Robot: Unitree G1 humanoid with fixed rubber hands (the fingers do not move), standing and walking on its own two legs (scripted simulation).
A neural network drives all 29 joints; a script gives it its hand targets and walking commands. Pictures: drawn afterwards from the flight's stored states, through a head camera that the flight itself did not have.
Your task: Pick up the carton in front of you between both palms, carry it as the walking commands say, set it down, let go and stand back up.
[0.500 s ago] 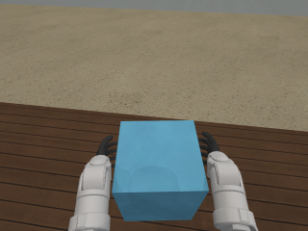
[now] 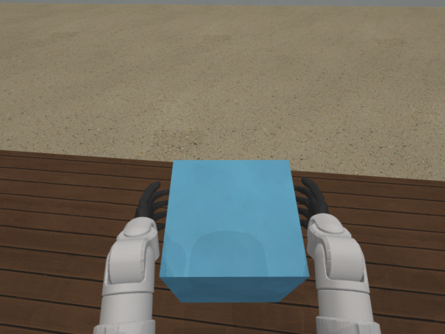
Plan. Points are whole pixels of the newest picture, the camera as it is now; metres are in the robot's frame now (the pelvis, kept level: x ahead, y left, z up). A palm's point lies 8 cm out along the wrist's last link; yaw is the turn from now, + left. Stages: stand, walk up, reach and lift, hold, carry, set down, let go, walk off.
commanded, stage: carry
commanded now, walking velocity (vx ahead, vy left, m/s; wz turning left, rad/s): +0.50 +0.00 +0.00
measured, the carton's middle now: (230, 237) +0.30 +0.00 +0.00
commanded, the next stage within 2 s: none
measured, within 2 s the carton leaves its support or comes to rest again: neither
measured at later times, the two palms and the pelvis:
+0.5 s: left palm (170, 150) +0.48 +0.13 +0.08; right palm (307, 152) +0.46 -0.18 +0.09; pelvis +0.24 -0.01 +0.00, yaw -2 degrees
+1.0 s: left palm (192, 82) +0.78 +0.10 +0.10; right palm (291, 80) +0.78 -0.20 +0.10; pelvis +0.56 -0.05 +0.00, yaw +0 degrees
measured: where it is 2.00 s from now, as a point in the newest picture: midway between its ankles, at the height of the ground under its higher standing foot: (233, 195)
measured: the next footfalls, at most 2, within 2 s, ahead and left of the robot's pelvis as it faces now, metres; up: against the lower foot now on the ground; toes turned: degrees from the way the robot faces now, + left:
left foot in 0.18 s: +0.14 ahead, +0.11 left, +0.00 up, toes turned +9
right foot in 0.56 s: +0.46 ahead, -0.13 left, +0.00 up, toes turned -12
